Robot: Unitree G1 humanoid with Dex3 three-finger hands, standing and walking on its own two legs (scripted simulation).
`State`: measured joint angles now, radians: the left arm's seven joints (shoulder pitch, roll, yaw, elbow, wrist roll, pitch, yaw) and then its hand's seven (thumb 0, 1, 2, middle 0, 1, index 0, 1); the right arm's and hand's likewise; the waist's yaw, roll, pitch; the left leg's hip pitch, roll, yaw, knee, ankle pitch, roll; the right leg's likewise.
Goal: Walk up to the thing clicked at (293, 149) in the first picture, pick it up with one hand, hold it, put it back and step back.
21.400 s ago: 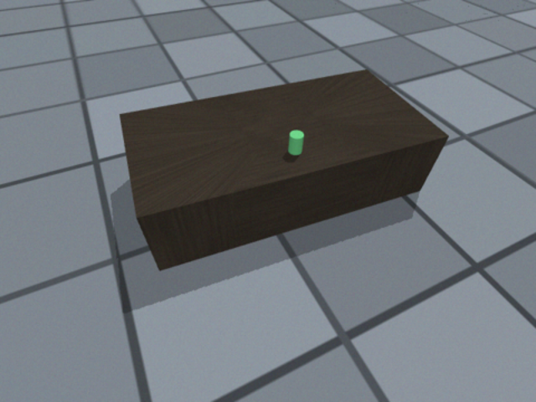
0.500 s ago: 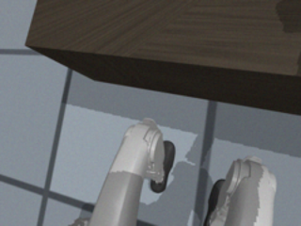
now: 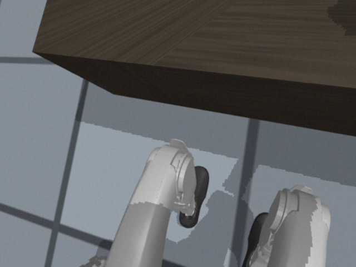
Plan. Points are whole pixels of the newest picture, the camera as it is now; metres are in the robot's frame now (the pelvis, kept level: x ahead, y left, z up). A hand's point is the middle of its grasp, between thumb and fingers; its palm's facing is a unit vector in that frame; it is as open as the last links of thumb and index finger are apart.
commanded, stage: open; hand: right
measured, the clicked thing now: out of the picture +0.65 -0.16 +0.00
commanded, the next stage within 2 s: withdraw in 0.38 s
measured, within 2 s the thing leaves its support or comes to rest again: neither
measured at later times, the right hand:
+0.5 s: hand out of the picture +0.65 -0.17 +0.01, palm faces +0.06 +1.00 -0.03, open 9.5 cm
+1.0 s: hand out of the picture +0.64 -0.25 +0.13, palm faces +0.14 +0.98 -0.12, open 14.9 cm
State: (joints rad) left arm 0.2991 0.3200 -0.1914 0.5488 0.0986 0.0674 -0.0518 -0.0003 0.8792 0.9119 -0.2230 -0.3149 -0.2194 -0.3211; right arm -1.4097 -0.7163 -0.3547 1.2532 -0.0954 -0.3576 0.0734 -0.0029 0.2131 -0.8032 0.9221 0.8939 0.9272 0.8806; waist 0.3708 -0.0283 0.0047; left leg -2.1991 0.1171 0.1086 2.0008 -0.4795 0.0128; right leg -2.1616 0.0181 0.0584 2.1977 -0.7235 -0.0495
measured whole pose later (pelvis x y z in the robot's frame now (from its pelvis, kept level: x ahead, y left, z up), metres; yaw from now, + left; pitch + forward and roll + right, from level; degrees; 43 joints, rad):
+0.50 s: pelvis +0.00 +0.00 +0.00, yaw +0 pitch +39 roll +9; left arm 0.30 0.32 -0.19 0.55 0.10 0.07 -0.05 0.00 0.87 0.92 -0.22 -0.32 -0.22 -0.32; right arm -1.41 -0.72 -0.35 1.24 -0.09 -0.34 0.08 -0.01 0.14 -0.49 0.88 0.67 0.88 0.67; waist 0.37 -0.03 0.00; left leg -2.20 0.12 0.11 2.00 -0.48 0.01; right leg -2.16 0.02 0.06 2.20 -0.73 -0.05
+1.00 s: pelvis +0.01 +0.00 +0.07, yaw +0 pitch +39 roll +7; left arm 0.28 0.30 -0.15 0.56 0.03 0.07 -0.01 0.00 0.87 0.89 -0.22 -0.31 -0.22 -0.31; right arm -1.41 -0.85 -0.37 1.23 -0.11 -0.18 0.17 -0.01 0.30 -0.18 0.32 0.22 0.32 0.22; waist 0.32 -0.04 -0.08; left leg -1.99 0.09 0.11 1.79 -0.47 0.00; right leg -1.94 0.00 0.05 1.97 -0.71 -0.05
